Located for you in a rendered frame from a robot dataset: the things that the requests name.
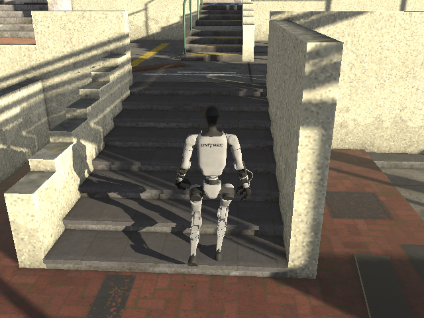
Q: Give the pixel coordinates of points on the right robot forearm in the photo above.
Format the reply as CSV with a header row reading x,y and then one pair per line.
x,y
243,176

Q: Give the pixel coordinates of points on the robot left hand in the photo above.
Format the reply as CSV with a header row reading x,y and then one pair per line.
x,y
186,181

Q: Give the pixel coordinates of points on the robot left shin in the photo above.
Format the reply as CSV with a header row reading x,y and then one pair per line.
x,y
194,237

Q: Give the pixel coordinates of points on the robot right foot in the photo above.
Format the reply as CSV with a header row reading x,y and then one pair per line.
x,y
218,255

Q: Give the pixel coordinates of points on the robot left upper arm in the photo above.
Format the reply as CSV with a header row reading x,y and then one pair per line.
x,y
188,149

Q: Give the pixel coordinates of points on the robot right hand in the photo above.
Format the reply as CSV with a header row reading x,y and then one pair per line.
x,y
243,190

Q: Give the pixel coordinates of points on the left robot forearm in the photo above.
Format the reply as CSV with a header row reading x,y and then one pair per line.
x,y
181,173

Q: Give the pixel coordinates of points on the robot right upper arm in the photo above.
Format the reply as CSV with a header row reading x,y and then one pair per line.
x,y
236,151

